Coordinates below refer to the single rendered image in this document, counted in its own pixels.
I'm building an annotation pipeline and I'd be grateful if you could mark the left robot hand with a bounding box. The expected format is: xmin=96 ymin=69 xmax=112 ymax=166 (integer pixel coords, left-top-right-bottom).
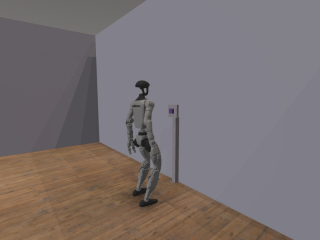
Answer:
xmin=127 ymin=139 xmax=136 ymax=155

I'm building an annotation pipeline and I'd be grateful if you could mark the robot left forearm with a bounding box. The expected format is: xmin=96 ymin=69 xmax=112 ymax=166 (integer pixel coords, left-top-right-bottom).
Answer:
xmin=125 ymin=122 xmax=133 ymax=140

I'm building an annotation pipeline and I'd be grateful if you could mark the robot right forearm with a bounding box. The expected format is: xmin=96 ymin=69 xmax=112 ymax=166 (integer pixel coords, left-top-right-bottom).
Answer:
xmin=145 ymin=120 xmax=156 ymax=147

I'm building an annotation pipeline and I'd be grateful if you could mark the right robot shin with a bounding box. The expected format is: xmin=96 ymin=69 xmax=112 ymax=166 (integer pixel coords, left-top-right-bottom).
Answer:
xmin=144 ymin=170 xmax=161 ymax=202

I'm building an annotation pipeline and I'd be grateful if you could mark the right robot thigh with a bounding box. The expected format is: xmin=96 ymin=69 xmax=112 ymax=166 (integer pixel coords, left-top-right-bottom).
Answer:
xmin=144 ymin=139 xmax=162 ymax=176

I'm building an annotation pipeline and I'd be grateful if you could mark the panel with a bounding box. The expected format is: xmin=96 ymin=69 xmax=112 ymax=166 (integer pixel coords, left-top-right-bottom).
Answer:
xmin=168 ymin=104 xmax=179 ymax=183

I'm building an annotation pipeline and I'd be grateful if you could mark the robot left upper arm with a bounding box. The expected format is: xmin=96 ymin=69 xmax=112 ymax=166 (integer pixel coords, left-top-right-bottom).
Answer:
xmin=126 ymin=100 xmax=135 ymax=124

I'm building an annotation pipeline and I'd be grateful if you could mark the right robot hand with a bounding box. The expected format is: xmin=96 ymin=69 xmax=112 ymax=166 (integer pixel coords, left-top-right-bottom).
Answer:
xmin=150 ymin=145 xmax=161 ymax=164

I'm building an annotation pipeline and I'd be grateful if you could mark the robot right upper arm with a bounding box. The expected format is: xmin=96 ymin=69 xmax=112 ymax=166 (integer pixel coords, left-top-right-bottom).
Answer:
xmin=143 ymin=99 xmax=155 ymax=126

